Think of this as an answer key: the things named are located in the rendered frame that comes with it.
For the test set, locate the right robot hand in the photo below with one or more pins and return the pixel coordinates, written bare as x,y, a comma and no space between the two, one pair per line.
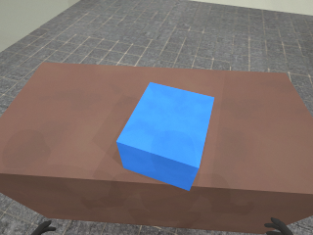
279,225

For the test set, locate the carton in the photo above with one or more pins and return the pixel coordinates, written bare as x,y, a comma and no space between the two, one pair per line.
164,137

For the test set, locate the pedestal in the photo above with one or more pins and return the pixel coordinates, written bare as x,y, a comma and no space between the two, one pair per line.
59,156

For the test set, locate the left robot hand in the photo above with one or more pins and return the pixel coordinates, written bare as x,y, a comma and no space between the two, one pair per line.
44,227

